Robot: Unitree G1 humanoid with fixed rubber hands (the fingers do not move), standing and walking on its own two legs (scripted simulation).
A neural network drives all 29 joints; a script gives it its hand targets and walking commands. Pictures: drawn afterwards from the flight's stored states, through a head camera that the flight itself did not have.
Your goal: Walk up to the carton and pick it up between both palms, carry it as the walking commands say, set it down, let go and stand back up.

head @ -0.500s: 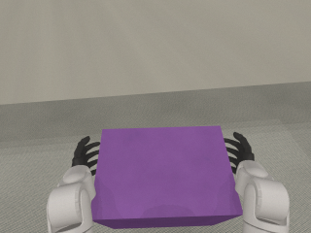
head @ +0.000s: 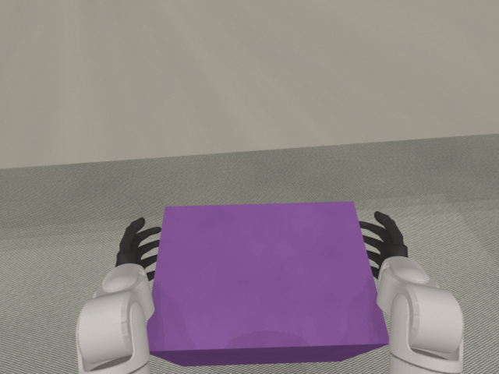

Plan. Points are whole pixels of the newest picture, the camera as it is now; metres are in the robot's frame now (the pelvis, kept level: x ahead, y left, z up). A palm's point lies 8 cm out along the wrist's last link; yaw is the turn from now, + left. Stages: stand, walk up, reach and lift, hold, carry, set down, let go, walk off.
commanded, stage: carry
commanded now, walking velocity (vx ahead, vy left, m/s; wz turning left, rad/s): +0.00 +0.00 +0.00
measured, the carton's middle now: (260, 291) +0.26 +0.00 +0.00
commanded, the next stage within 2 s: hold in 1.46 s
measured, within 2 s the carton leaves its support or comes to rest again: neither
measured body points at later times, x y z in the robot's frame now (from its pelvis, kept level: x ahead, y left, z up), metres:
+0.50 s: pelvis +0.01 +0.00 +0.00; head -0.02 +0.00 +0.45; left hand +0.27 +0.18 +0.08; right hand +0.27 -0.18 +0.07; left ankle +0.00 +0.11 -0.74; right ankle +0.06 -0.10 -0.74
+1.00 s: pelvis +0.01 +0.01 +0.00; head -0.01 +0.01 +0.45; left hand +0.29 +0.19 +0.06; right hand +0.29 -0.17 +0.06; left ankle +0.00 +0.11 -0.74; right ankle +0.06 -0.10 -0.74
